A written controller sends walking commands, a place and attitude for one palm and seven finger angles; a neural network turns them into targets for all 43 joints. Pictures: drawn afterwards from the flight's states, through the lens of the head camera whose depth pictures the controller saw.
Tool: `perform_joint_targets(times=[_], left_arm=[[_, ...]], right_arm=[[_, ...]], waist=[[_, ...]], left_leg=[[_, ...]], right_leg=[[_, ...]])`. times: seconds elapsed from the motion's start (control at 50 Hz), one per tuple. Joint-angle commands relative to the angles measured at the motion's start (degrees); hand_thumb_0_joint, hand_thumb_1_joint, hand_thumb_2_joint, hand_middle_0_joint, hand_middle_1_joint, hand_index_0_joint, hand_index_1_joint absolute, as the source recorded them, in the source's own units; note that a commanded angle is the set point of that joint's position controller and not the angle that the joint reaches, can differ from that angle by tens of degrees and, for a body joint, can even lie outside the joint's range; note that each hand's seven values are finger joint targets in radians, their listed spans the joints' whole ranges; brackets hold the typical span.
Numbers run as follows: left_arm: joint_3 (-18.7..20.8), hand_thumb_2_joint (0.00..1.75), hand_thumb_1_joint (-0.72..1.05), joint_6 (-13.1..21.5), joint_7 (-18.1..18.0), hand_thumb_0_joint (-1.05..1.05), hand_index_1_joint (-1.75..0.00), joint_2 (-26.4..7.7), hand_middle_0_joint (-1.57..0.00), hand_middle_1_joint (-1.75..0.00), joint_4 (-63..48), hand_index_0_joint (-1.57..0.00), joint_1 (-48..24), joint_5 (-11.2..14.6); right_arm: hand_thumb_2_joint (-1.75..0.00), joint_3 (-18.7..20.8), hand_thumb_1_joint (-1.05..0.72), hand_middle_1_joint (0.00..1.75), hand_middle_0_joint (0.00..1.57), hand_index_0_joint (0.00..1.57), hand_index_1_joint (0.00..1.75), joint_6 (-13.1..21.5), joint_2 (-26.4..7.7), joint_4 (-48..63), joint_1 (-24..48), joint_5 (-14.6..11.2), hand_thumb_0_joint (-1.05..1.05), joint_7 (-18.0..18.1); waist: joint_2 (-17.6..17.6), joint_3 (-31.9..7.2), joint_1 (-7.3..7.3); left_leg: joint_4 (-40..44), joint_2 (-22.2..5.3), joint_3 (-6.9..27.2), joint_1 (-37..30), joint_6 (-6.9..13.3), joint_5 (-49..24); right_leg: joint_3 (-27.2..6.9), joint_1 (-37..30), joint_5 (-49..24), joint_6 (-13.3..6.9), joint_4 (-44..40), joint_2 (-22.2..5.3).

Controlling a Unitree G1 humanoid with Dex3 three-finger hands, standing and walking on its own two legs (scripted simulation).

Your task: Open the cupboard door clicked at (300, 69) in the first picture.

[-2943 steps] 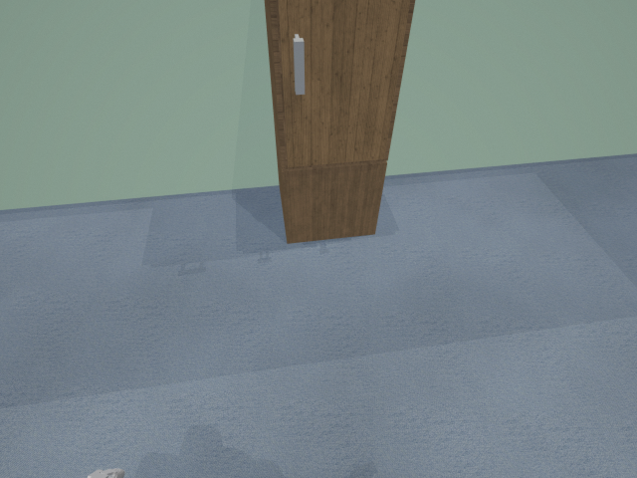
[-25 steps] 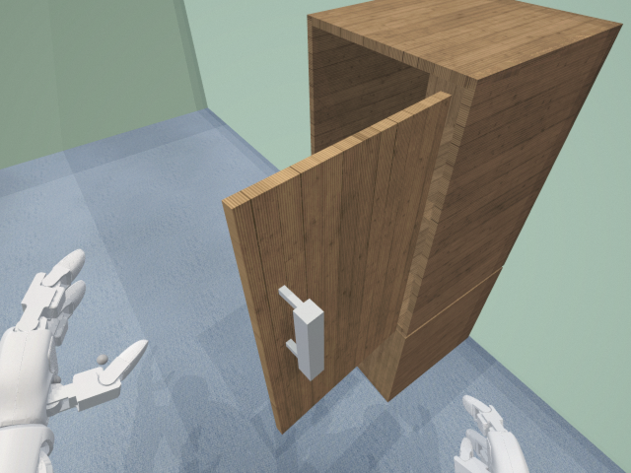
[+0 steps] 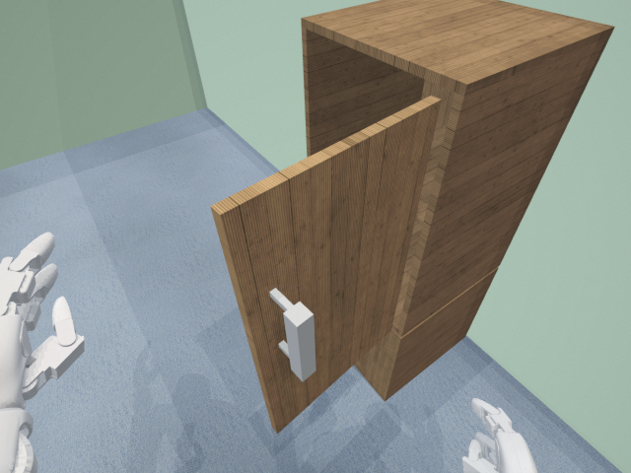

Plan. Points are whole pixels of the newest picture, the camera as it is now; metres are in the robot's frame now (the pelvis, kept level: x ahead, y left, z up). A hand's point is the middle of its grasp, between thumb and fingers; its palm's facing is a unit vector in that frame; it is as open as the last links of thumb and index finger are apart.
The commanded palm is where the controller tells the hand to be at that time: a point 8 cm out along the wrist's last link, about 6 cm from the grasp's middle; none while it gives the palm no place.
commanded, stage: draw the hand back to the body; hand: left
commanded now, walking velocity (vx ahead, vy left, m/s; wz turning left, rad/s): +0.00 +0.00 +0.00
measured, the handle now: (291, 334) +0.29 +0.08 +0.02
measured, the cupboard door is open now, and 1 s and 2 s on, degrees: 96 96 96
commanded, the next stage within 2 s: step back with the hand held close in 0.06 s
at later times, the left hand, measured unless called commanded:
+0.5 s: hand (58, 358) +0.17 +0.27 +0.15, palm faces +0.36 -0.80 -0.48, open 7.4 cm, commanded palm +0.11 +0.31 +0.17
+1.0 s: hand out of the picture +0.06 +0.30 +0.15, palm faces +0.49 -0.77 -0.41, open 7.4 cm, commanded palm +0.00 +0.34 +0.17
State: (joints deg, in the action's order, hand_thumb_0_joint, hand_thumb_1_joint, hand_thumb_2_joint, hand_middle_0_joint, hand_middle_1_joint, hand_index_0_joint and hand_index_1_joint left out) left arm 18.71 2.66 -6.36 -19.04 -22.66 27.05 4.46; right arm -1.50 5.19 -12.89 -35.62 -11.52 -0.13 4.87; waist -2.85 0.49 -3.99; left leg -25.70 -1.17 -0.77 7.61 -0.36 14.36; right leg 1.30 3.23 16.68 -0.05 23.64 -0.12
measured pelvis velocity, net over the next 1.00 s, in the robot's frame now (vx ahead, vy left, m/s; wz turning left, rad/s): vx -0.12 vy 0.03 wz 0.04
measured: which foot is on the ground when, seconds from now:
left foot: down 0.00-1.00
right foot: down 0.00-1.00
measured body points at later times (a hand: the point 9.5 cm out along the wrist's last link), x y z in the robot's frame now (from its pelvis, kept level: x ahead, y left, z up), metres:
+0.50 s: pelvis -0.03 +0.02 +0.00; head -0.02 +0.01 +0.45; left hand +0.14 +0.31 +0.17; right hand +0.15 -0.23 -0.08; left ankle +0.00 +0.12 -0.74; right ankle -0.04 -0.12 -0.74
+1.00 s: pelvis -0.12 +0.03 -0.02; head -0.11 +0.05 +0.43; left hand +0.03 +0.34 +0.18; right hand +0.05 -0.20 -0.10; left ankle -0.02 +0.12 -0.74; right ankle -0.04 -0.11 -0.74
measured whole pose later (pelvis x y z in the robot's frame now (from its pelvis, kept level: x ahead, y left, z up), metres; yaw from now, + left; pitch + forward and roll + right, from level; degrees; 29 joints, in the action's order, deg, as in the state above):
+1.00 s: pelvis -0.12 +0.03 -0.02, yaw +2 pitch -2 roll -2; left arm 23.7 11.4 -9.6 -21.0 -32.0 30.5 2.0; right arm 0.0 3.4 -12.6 -35.0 -12.1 0.1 3.8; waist -0.6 3.2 -0.8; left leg -39.7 0.6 0.2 26.6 1.0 17.0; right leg -0.4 21.1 11.4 2.1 34.1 0.1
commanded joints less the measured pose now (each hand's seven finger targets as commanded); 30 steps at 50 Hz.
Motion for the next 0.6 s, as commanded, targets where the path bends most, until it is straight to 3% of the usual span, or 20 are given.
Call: perform_joint_targets(times=[0.0, 0.04, 0.14, 0.16, 0.18, 0.2, 0.26, 0.32, 0.34, 0.4, 0.42, 0.46, 0.52, 0.58], left_arm=[[7.37, 0.90, 0.90, 4.46, -1.19, 0.00, -0.30, -11.09, -0.20, -0.30, -12.51, -0.20, -5.52, -0.19], [6.95, 0.90, 0.90, 4.28, -0.98, 0.00, -0.30, -10.45, -0.20, -0.30, -11.12, -0.20, -5.13, -0.01], [6.85, 0.90, 0.90, 4.48, -0.76, 0.00, -0.30, -10.22, -0.20, -0.30, -9.84, -0.20, -4.87, 0.08], [7.79, 0.90, 0.90, 5.19, -0.92, 0.00, -0.30, -12.18, -0.20, -0.30, -14.77, -0.20, -9.06, -0.03], [14.97, 0.90, 0.90, 7.28, -1.38, 0.00, -0.30, -18.91, -0.20, -0.30, -16.09, -0.20, -12.81, -0.64], [11.61, 0.90, 0.90, 7.19, -0.76, 0.00, -0.30, -14.42, -0.20, -0.30, -10.37, -0.20, -6.65, -0.62], [9.30, 0.90, 0.90, 7.61, -0.39, 0.00, -0.30, -11.81, -0.20, -0.30, -10.62, -0.20, -0.63, -0.90], [9.64, 0.90, 0.90, 7.48, -0.78, 0.00, -0.30, -12.22, -0.20, -0.30, -12.28, -0.20, 1.98, -0.89], [10.20, 0.90, 0.90, 7.45, -0.95, 0.00, -0.30, -12.61, -0.20, -0.30, -12.78, -0.20, 2.65, -0.77], [11.41, 0.90, 0.90, 7.51, -1.55, 0.00, -0.30, -14.15, -0.20, -0.30, -14.50, -0.20, 2.90, -0.78], [12.14, 0.90, 0.90, 7.69, -1.81, 0.00, -0.30, -15.03, -0.20, -0.30, -15.14, -0.20, 2.88, -0.83], [12.69, 0.90, 0.90, 7.92, -2.16, 0.00, -0.30, -15.28, -0.20, -0.30, -16.03, -0.20, 3.77, -0.71], [13.01, 0.90, 0.90, 8.45, -2.67, 0.00, -0.30, -15.53, -0.20, -0.30, -17.90, -0.20, 4.48, -0.88], [13.10, 0.90, 0.90, 9.17, -3.02, 0.00, -0.30, -15.00, -0.20, -0.30, -18.75, -0.20, 5.36, -0.97]], right_arm=[[-0.90, 2.45, -0.90, 0.30, 0.20, 0.20, 0.30, 3.84, -5.31, 9.06, 8.09, -0.09, 0.00, 0.58], [-0.90, 2.55, -0.90, 0.30, 0.20, 0.20, 0.30, 3.67, -5.38, 9.10, 8.41, -0.06, 0.00, 0.63], [-0.90, 2.69, -0.90, 0.30, 0.20, 0.20, 0.30, 3.56, -5.30, 8.85, 8.75, -0.10, 0.00, 0.50], [-0.90, 2.71, -0.90, 0.30, 0.20, 0.20, 0.30, 3.86, -5.45, 9.13, 8.96, -0.12, 0.00, 0.51], [-0.90, 2.62, -0.90, 0.30, 0.20, 0.20, 0.30, 2.47, -6.30, 10.14, 7.92, -0.21, 0.00, 0.34], [-0.90, 2.87, -0.90, 0.30, 0.20, 0.20, 0.30, 1.32, -5.85, 8.95, 7.73, -0.02, 0.00, 0.30], [-0.90, 3.48, -0.90, 0.30, 0.20, 0.20, 0.30, -0.72, -6.27, 10.26, 7.74, 0.02, 0.00, 0.04], [-0.90, 3.96, -0.90, 0.30, 0.20, 0.20, 0.30, -2.29, -6.66, 11.28, 7.85, -0.20, 0.00, 0.10], [-0.90, 4.04, -0.90, 0.30, 0.20, 0.20, 0.30, -2.69, -6.44, 11.77, 7.79, -0.32, 0.00, 0.12], [-0.90, 4.45, -0.90, 0.30, 0.20, 0.20, 0.30, -3.59, -6.47, 12.62, 7.64, -0.61, 0.00, 0.39], [-0.90, 4.54, -0.90, 0.30, 0.20, 0.20, 0.30, -3.75, -6.51, 12.66, 8.05, -0.61, 0.00, 0.57], [-0.90, 4.68, -0.90, 0.30, 0.20, 0.20, 0.30, -3.82, -6.49, 13.20, 7.49, -0.74, 0.00, 0.54], [-0.90, 4.84, -0.90, 0.30, 0.20, 0.20, 0.30, -3.58, -6.82, 13.52, 7.50, -0.74, 0.00, 0.66], [-0.90, 4.78, -0.90, 0.30, 0.20, 0.20, 0.30, -2.85, -7.01, 13.76, 6.82, -0.80, 0.00, 0.48]], waist=[[-0.82, -3.70, 0.21], [0.99, -3.04, 0.19], [1.52, -2.13, 0.10], [-0.50, -4.60, 0.12], [0.97, 0.65, 2.44], [4.19, -0.64, 2.93], [0.97, -4.00, 3.17], [-0.30, -6.59, 3.17], [0.82, -7.54, 3.12], [2.71, -8.10, 3.33], [1.77, -8.00, 3.25], [2.34, -8.73, 3.31], [-1.36, -8.37, 3.37], [-2.19, -7.26, 3.50]], left_leg=[[2.98, 0.74, -0.90, -3.98, 1.73, -14.23], [3.00, 0.70, -1.04, -3.72, 1.87, -13.69], [3.44, 0.69, -1.18, -3.55, 1.96, -12.57], [3.27, 0.91, -1.19, -4.66, 2.02, -12.97], [0.37, -0.17, -0.47, -0.81, 2.74, -10.78], [-0.96, 0.08, 0.03, -0.76, 2.48, -10.49], [-0.65, -0.55, -0.49, -1.22, 2.11, -16.02], [0.46, -1.50, 0.04, -1.14, 1.88, -21.71], [0.61, -1.98, -0.06, -1.43, 1.87, -22.45], [0.81, -2.30, -0.11, -0.20, 1.84, -21.15], [0.93, -2.30, 0.39, 1.31, 1.91, -20.84], [0.84, -2.51, 0.29, 2.21, 1.80, -19.68], [1.91, -2.98, 1.40, 6.28, 2.04, -16.10], [3.73, -3.64, 2.43, 10.79, 2.36, -7.70]], right_leg=[[0.83, 3.55, -16.42, -0.24, -4.25, 0.25], [0.68, 3.70, -16.34, -0.05, -4.76, 0.24], [0.45, 3.95, -15.20, 0.08, -5.47, 0.20], [0.19, 3.09, -15.76, 0.02, -5.34, 0.06], [-4.01, 8.96, -20.06, 0.20, -8.60, -2.71], [-3.73, 8.40, -21.99, 0.09, -8.35, -3.88], [-2.47, 7.11, -26.73, 0.36, -5.55, -4.05], [-1.03, 5.77, -26.13, 0.72, -3.50, -2.98], [-1.18, 5.84, -26.11, 0.83, -3.02, -2.71], [-1.20, 6.29, -24.74, 1.17, -2.40, -2.32], [-1.14, 5.55, -24.32, 1.06, -1.98, -2.44], [-1.62, 5.51, -23.72, 1.05, -1.35, -2.33], [-1.58, 4.53, -20.03, 1.05, 0.17, -2.09], [-1.71, 4.45, -13.94, 1.08, 1.18, -1.21]])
